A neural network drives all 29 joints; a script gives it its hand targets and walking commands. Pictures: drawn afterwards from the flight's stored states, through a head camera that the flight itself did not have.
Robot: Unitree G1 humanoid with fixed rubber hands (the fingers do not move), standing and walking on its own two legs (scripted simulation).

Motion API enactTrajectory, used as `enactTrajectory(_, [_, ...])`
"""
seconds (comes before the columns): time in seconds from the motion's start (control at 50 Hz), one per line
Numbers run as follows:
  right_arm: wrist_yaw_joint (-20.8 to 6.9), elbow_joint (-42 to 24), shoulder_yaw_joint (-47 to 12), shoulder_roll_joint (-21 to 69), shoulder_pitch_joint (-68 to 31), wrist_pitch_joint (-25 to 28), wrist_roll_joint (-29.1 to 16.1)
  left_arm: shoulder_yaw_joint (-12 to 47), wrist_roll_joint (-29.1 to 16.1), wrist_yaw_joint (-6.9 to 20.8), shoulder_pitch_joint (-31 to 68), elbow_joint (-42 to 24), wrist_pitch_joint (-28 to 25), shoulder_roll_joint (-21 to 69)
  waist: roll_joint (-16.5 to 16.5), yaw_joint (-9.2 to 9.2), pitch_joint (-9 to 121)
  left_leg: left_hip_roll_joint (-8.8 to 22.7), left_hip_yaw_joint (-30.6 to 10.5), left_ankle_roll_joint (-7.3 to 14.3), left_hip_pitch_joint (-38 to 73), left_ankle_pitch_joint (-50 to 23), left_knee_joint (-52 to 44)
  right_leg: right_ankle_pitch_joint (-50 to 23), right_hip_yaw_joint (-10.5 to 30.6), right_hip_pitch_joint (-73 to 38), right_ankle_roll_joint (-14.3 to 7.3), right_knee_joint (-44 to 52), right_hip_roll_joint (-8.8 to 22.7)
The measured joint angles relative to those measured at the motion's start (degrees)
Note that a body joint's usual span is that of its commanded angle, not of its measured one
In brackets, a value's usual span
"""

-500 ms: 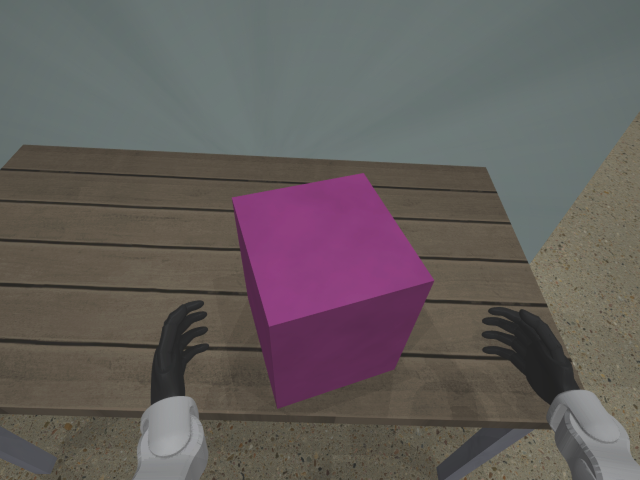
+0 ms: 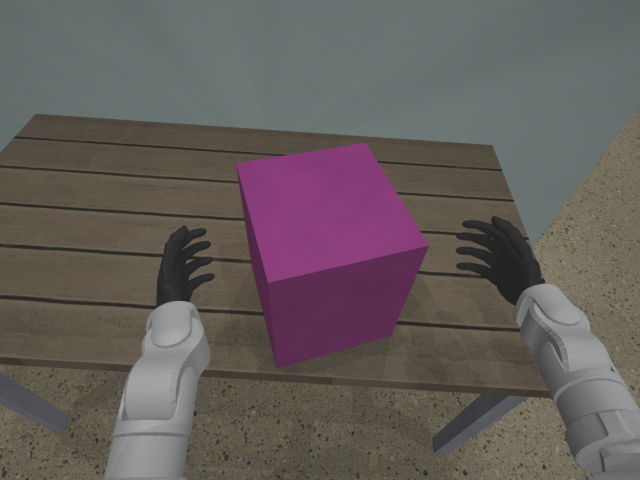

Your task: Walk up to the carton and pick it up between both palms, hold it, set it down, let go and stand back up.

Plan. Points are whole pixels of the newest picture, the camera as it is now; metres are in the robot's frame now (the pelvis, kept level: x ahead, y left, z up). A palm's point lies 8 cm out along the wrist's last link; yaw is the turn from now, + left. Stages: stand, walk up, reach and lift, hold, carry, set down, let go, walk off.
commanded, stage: reach and lift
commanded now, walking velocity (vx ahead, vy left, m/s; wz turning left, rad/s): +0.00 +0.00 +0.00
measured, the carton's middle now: (320, 257) +0.44 +0.08 -0.02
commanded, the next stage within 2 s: none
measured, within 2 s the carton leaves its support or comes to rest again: neither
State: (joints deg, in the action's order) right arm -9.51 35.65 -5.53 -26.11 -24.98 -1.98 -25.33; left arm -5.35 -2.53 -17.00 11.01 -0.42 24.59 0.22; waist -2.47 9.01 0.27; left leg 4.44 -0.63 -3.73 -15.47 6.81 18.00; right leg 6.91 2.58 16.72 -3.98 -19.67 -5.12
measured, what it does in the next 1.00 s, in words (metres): stands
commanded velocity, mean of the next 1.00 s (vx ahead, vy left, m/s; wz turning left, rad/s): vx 0.00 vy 0.00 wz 0.00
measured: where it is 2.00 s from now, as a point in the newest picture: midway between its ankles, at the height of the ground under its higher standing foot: outside the picture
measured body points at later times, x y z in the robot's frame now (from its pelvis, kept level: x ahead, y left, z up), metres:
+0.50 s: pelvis +0.03 +0.02 +0.00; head +0.08 +0.02 +0.45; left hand +0.32 +0.26 +0.11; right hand +0.47 -0.14 +0.11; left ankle +0.02 +0.17 -0.75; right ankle +0.03 -0.07 -0.75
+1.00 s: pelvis +0.01 +0.01 +0.00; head +0.07 -0.02 +0.44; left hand +0.40 +0.27 +0.16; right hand +0.53 -0.09 +0.15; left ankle +0.02 +0.17 -0.75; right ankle +0.03 -0.07 -0.75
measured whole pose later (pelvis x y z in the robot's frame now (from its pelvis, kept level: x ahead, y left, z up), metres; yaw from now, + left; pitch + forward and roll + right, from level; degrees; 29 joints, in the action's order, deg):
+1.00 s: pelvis +0.01 +0.01 +0.00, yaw +1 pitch +14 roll +0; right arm -5.9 53.2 -5.8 -26.4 -58.6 -15.8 -19.7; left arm -13.7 -7.7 -15.1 45.3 24.9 31.2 -4.3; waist 2.8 14.3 8.4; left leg 3.1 -0.8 -3.5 -26.6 6.5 19.6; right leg 7.5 1.5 27.4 -2.9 -21.5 -3.7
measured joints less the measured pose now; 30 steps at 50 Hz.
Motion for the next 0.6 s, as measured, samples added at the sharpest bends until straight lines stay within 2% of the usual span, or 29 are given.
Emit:
enactTrajectory(0.1, [0.5,2.4,0.8,-0.1,-4.5,-5.2,1.2,0.0,-0.7,0.1,4.4,-0.6,6.2,-0.7,1.9,0.18,1.0,-0.7,-0.4,0.0,-0.3,0.8,0.7,0.8,-0.2,-0.3,0.7,0.1,0.7])
enactTrajectory(0.28, [3.6,-3.3,-1.2,-3.2,-5.7,-7.8,0.8,-2.7,-0.2,3.7,3.7,-6.8,11.8,0.3,5.7,-0.24,0.4,-1.9,-0.2,1.4,1.2,2.8,0.9,2.0,0.0,-2.9,2.1,1.8,2.0])
enactTrajectory(0.36, [4.6,-6.7,-2.0,-5.0,-4.9,-7.5,-0.3,-3.2,-0.3,5.0,1.4,-11.0,12.7,0.8,5.5,-0.18,-0.9,-1.9,0.0,1.3,1.7,2.8,1.0,1.8,-0.1,-3.8,2.1,2.5,2.0])
enactTrajectory(0.46, [3.9,-6.7,-2.3,-6.1,-6.4,-8.0,-2.2,-3.3,-0.7,4.5,1.0,-14.2,14.3,-0.4,3.9,0.21,-1.5,-1.0,0.1,0.8,1.4,2.9,1.0,1.5,-0.5,-3.5,1.4,2.9,1.2])
enactTrajectory(0.52, [3.4,-4.5,-2.5,-6.0,-9.3,-9.3,-3.3,-3.5,-1.0,3.6,3.8,-13.7,15.5,-1.9,3.2,0.66,-1.5,-0.4,-0.1,0.3,0.5,2.6,1.3,1.0,-0.6,-2.7,0.8,2.6,0.6])
enactTrajectory(0.6, [3.0,-1.0,-2.8,-5.3,-14.1,-11.2,-3.8,-3.6,-1.8,3.0,9.8,-9.6,16.3,-3.7,2.7,1.59,-1.1,0.3,-0.5,-0.5,-1.0,1.7,1.3,0.3,-1.0,-0.9,0.1,2.1,-0.1])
